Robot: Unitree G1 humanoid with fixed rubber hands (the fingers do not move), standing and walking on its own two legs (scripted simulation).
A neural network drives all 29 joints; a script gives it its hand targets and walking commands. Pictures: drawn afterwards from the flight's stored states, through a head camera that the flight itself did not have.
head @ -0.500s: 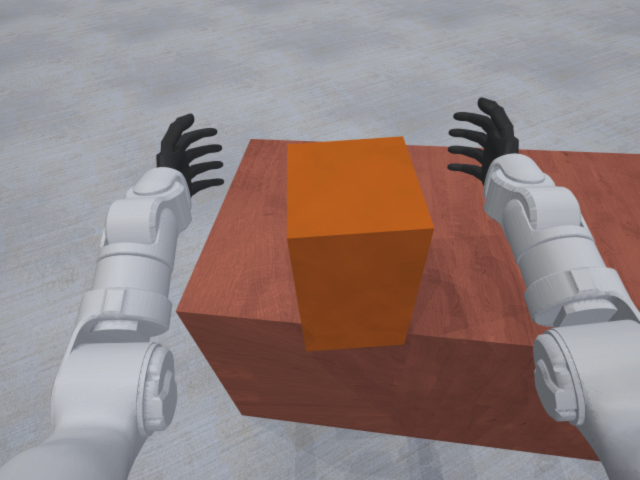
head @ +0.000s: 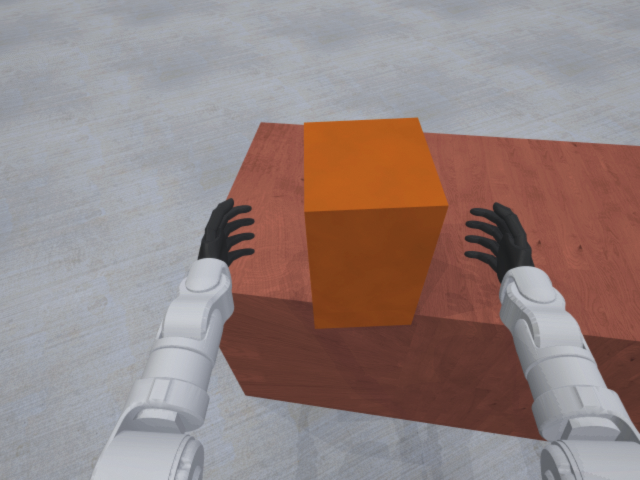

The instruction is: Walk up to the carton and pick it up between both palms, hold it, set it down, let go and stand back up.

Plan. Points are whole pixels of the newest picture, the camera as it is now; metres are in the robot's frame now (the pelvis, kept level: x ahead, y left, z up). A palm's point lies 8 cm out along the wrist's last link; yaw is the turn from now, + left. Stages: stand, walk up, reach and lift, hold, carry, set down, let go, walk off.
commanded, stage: set down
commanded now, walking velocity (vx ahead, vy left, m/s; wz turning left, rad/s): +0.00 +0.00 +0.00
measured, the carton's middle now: (362, 232) +0.51 -0.03 +0.00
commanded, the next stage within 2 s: let go in 0.94 s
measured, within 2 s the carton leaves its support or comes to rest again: neither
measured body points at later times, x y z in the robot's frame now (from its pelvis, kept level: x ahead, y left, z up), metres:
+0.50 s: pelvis +0.02 +0.00 +0.00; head +0.03 +0.01 +0.45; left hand +0.35 +0.17 +0.01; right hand +0.35 -0.20 +0.00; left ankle +0.01 +0.11 -0.75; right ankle +0.03 -0.12 -0.75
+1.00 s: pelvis +0.04 +0.01 -0.01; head +0.07 +0.01 +0.44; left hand +0.32 +0.17 -0.04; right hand +0.30 -0.20 -0.04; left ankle +0.01 +0.11 -0.75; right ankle +0.03 -0.12 -0.75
